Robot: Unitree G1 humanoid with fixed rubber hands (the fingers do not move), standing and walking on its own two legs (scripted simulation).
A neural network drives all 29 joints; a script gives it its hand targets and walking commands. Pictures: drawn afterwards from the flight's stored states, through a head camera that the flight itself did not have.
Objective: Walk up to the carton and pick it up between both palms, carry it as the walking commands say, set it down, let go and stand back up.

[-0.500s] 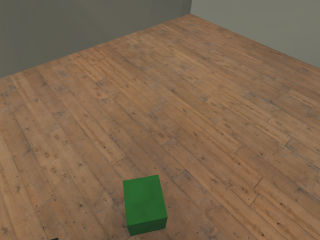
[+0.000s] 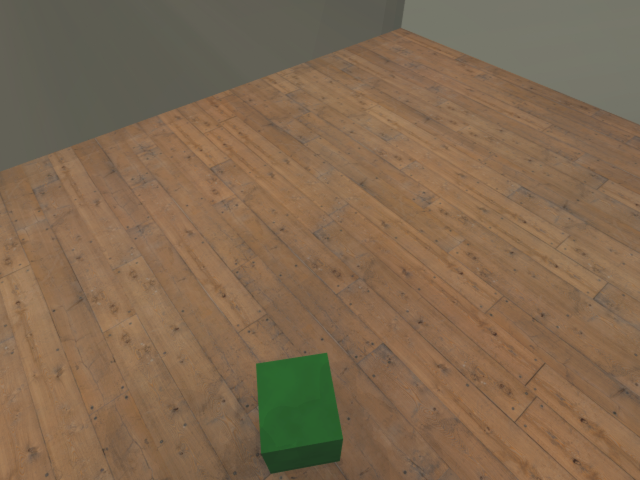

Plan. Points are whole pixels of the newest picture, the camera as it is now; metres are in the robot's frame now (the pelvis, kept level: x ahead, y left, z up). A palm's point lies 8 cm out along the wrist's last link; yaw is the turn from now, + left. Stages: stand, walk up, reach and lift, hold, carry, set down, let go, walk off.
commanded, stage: walk up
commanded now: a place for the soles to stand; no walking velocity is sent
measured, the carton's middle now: (298, 413) +0.43 +0.06 -0.66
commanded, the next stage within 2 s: reach and lift in 0.26 s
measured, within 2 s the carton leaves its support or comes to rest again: neither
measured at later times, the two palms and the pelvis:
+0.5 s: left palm out of the picture +0.13 +0.27 -0.12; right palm out of the picture +0.16 -0.27 -0.13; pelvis -0.01 +0.00 -0.02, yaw +2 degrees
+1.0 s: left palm (158, 458) +0.22 +0.25 -0.19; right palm (486, 445) +0.21 -0.24 -0.17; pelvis -0.01 -0.01 -0.07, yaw +4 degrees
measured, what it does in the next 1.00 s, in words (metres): lowers itself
